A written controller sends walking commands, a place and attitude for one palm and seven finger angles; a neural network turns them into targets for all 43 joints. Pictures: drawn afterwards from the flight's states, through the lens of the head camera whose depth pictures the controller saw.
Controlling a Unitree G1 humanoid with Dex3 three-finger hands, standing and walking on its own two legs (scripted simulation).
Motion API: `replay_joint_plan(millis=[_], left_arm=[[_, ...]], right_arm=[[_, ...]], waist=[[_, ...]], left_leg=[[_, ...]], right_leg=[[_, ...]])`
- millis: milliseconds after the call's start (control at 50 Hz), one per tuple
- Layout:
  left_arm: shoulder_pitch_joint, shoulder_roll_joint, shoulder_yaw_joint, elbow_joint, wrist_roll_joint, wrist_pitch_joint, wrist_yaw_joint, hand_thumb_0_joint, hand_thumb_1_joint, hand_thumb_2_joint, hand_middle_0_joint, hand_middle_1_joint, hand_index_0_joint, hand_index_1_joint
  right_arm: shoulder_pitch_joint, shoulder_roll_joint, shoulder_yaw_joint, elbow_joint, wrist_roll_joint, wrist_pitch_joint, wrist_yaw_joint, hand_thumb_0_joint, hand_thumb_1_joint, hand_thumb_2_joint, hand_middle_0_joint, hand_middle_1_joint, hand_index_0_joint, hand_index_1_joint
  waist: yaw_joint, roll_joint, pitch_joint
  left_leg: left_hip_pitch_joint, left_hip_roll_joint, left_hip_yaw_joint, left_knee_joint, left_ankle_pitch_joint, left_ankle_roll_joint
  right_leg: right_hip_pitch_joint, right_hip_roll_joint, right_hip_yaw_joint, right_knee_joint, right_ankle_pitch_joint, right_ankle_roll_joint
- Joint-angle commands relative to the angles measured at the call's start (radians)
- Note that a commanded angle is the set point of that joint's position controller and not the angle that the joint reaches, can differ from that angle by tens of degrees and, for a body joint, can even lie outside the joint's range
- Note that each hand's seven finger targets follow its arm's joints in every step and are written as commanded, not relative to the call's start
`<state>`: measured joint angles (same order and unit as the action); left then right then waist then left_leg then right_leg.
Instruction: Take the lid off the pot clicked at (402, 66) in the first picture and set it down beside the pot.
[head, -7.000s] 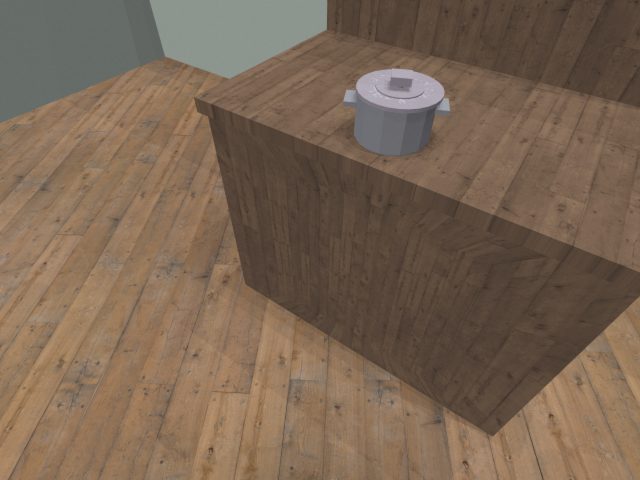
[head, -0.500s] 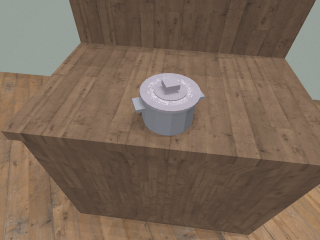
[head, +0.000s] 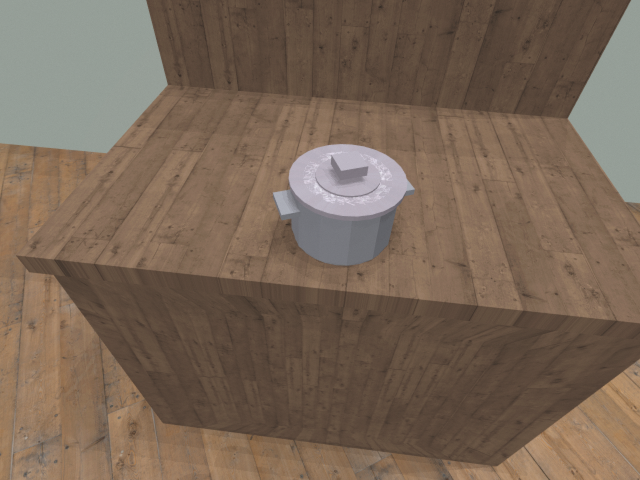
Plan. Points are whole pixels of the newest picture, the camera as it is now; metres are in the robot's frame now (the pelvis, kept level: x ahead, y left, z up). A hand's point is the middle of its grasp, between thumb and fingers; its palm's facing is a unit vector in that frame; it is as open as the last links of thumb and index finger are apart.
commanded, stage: look again from close up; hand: left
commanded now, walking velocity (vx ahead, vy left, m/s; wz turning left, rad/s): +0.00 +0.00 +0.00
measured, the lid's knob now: (349, 165) +0.50 +0.00 +0.16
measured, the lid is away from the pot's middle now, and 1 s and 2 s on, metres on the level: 0.00 0.00 0.00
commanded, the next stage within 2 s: shuffle to correct the standing spot in 1.26 s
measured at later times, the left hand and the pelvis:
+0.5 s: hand out of the picture -0.02 +0.14 -0.17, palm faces +0.02 -0.98 -0.18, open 7.4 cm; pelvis +0.00 -0.02 +0.00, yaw -1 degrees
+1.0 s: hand out of the picture +0.00 +0.12 -0.17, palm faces +0.01 -0.99 -0.17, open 7.4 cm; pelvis +0.01 -0.04 +0.00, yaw -1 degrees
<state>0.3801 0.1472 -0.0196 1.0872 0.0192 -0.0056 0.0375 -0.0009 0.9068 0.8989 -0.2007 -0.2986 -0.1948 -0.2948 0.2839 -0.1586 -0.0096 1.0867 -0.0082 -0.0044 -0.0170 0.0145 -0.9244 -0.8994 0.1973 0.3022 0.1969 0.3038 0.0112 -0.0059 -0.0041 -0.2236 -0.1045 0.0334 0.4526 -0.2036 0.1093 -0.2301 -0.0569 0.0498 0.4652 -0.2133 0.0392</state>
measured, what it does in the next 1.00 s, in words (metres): stands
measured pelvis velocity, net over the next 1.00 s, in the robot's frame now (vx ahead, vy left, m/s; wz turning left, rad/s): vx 0.01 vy -0.04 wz -0.02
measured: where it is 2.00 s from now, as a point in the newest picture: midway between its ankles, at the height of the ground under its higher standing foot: outside the picture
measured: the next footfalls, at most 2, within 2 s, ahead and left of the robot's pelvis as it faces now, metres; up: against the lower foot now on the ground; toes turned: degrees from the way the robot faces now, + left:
none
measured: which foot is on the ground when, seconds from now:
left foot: down 0.00-1.00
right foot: down 0.00-1.00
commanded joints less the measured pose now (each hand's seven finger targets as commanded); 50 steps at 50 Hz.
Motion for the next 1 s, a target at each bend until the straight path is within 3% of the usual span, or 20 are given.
replay_joint_plan(millis=[0, 240, 280, 380, 480, 500, 640, 680, 720, 780, 820, 980], left_arm=[[0.078, 0.093, 0.022, -0.023, 0.004, -0.008, 0.011, 0.0, 0.9, 0.9, -0.2, -0.3, -0.2, -0.3], [0.074, 0.081, 0.027, -0.025, 0.005, -0.009, 0.009, 0.0, 0.9, 0.9, -0.2, -0.3, -0.2, -0.3], [0.076, 0.084, 0.028, -0.025, 0.004, -0.011, 0.008, 0.0, 0.9, 0.9, -0.2, -0.3, -0.2, -0.3], [0.077, 0.081, 0.028, -0.021, 0.003, -0.014, 0.01, 0.0, 0.9, 0.9, -0.2, -0.3, -0.2, -0.3], [0.073, 0.084, 0.027, -0.021, 0.002, -0.015, 0.01, 0.0, 0.9, 0.9, -0.2, -0.3, -0.2, -0.3], [0.069, 0.076, 0.027, -0.021, 0.003, -0.014, 0.011, 0.0, 0.9, 0.9, -0.2, -0.3, -0.2, -0.3], [0.071, 0.079, 0.028, -0.022, 0.001, -0.02, 0.011, 0.0, 0.9, 0.9, -0.2, -0.3, -0.2, -0.3], [0.067, 0.081, 0.028, -0.022, 0.0, -0.019, 0.01, 0.0, 0.9, 0.9, -0.2, -0.3, -0.2, -0.3], [0.068, 0.077, 0.028, -0.025, 0.001, -0.02, 0.011, 0.0, 0.9, 0.9, -0.2, -0.3, -0.2, -0.3], [0.065, 0.081, 0.027, -0.025, 0.0, -0.02, 0.01, 0.0, 0.9, 0.9, -0.2, -0.3, -0.2, -0.3], [0.059, 0.077, 0.029, -0.027, 0.001, -0.019, 0.011, 0.0, 0.9, 0.9, -0.2, -0.3, -0.2, -0.3], [0.057, 0.081, 0.03, -0.032, -0.001, -0.021, 0.009, 0.0, 0.9, 0.9, -0.2, -0.3, -0.2, -0.3]], right_arm=[[0.021, -0.089, -0.022, -0.05, -0.003, -0.02, -0.004, 0.0, -0.9, -0.9, 0.2, 0.3, 0.2, 0.3], [0.053, -0.068, -0.024, -0.042, -0.004, -0.02, -0.005, 0.0, -0.9, -0.9, 0.2, 0.3, 0.2, 0.3], [0.063, -0.062, -0.023, -0.04, -0.002, -0.024, -0.005, 0.0, -0.9, -0.9, 0.2, 0.3, 0.2, 0.3], [0.07, -0.05, -0.023, -0.03, -0.001, -0.025, -0.006, 0.0, -0.9, -0.9, 0.2, 0.3, 0.2, 0.3], [0.078, -0.044, -0.021, -0.023, -0.001, -0.023, -0.006, 0.0, -0.9, -0.9, 0.2, 0.3, 0.2, 0.3], [0.073, -0.045, -0.022, -0.021, -0.002, -0.022, -0.006, 0.0, -0.9, -0.9, 0.2, 0.3, 0.2, 0.3], [0.086, -0.033, -0.018, -0.014, -0.002, -0.025, -0.006, 0.0, -0.9, -0.9, 0.2, 0.3, 0.2, 0.3], [0.088, -0.031, -0.018, -0.014, -0.001, -0.025, -0.007, 0.0, -0.9, -0.9, 0.2, 0.3, 0.2, 0.3], [0.085, -0.031, -0.018, -0.013, -0.001, -0.026, -0.007, 0.0, -0.9, -0.9, 0.2, 0.3, 0.2, 0.3], [0.089, -0.027, -0.018, -0.011, 0.0, -0.025, -0.008, 0.0, -0.9, -0.9, 0.2, 0.3, 0.2, 0.3], [0.088, -0.031, -0.017, -0.01, -0.002, -0.025, -0.008, 0.0, -0.9, -0.9, 0.2, 0.3, 0.2, 0.3], [0.096, -0.025, -0.016, -0.011, 0.0, -0.027, -0.008, 0.0, -0.9, -0.9, 0.2, 0.3, 0.2, 0.3]], waist=[[0.004, 0.018, 0.089], [-0.002, 0.029, 0.095], [0.0, 0.026, 0.068], [-0.002, -0.005, 0.076], [-0.006, -0.002, 0.072], [-0.006, -0.005, 0.096], [-0.011, -0.004, 0.072], [-0.01, -0.013, 0.073], [-0.01, 0.016, 0.08], [-0.01, -0.017, 0.079], [-0.011, 0.003, 0.092], [-0.01, 0.002, 0.07]], left_leg=[[-0.066, 0.191, -0.211, -0.171, -0.162, -0.043], [-0.081, 0.192, -0.207, -0.173, -0.197, -0.045], [-0.065, 0.2, -0.206, -0.17, -0.163, -0.041], [-0.055, 0.192, -0.188, -0.146, -0.123, -0.044], [-0.043, 0.191, -0.167, -0.127, -0.113, -0.048], [-0.06, 0.185, -0.165, -0.124, -0.122, -0.05], [-0.033, 0.177, -0.146, -0.099, -0.079, -0.055], [-0.027, 0.185, -0.145, -0.099, -0.065, -0.054], [-0.033, 0.181, -0.143, -0.099, -0.074, -0.057], [-0.033, 0.186, -0.142, -0.096, -0.067, -0.055], [-0.039, 0.181, -0.139, -0.096, -0.077, -0.059], [-0.027, 0.189, -0.14, -0.096, -0.054, -0.057]], right_leg=[[-0.045, -0.031, 0.026, -0.05, -0.01, -0.073], [-0.07, -0.023, 0.041, -0.044, -0.037, -0.075], [-0.051, -0.02, 0.029, -0.037, 0.0, -0.073], [-0.057, -0.028, 0.044, -0.05, 0.014, -0.075], [-0.069, -0.03, 0.055, -0.055, 0.002, -0.078], [-0.08, -0.031, 0.068, -0.058, -0.012, -0.079], [-0.083, -0.038, 0.089, -0.067, -0.011, -0.087], [-0.079, -0.034, 0.079, -0.068, 0.003, -0.086], [-0.081, -0.034, 0.086, -0.067, -0.005, -0.086], [-0.075, -0.031, 0.084, -0.073, 0.0, -0.086], [-0.085, -0.033, 0.09, -0.072, -0.016, -0.086], [-0.064, -0.029, 0.078, -0.075, 0.005, -0.085]])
